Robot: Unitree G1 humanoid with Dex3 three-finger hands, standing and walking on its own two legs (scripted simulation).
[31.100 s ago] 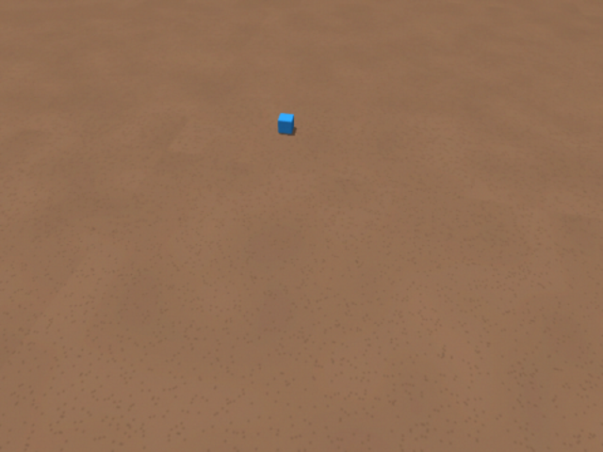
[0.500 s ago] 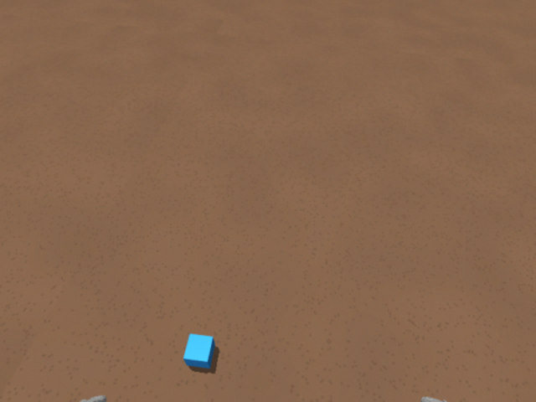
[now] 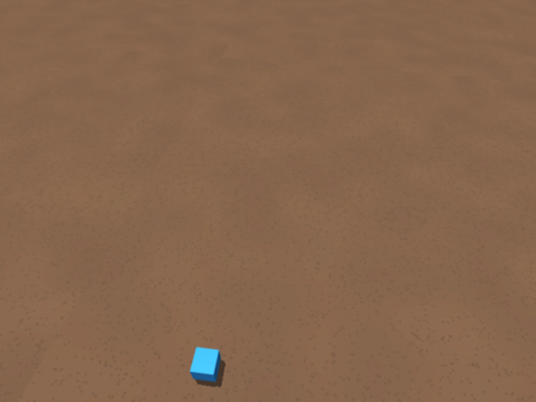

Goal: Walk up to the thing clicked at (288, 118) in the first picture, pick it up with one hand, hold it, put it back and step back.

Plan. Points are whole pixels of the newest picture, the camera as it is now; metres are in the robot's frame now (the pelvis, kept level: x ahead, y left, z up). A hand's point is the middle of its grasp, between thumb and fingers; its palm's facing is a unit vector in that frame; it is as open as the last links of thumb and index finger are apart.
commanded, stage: stand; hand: left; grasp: from above
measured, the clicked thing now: (206, 364) +0.42 +0.21 -0.74
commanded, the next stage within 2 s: step back in 1.70 s
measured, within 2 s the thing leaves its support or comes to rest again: neither
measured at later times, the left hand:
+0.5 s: hand out of the picture +0.06 +0.23 -0.16, palm faces +0.02 -0.95 -0.32, open 7.4 cm
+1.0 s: hand out of the picture +0.08 +0.23 -0.16, palm faces +0.02 -0.95 -0.32, open 7.4 cm
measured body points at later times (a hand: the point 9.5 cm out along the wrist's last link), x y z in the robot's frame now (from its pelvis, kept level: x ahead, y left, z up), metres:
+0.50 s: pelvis +0.00 -0.01 +0.00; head +0.00 -0.01 +0.45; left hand +0.06 +0.28 -0.14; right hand +0.06 -0.30 -0.14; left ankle +0.03 +0.11 -0.74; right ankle +0.01 -0.14 -0.74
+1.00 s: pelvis +0.01 -0.01 +0.01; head +0.01 -0.01 +0.46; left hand +0.08 +0.28 -0.13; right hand +0.08 -0.30 -0.14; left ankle +0.03 +0.12 -0.74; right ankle +0.01 -0.14 -0.74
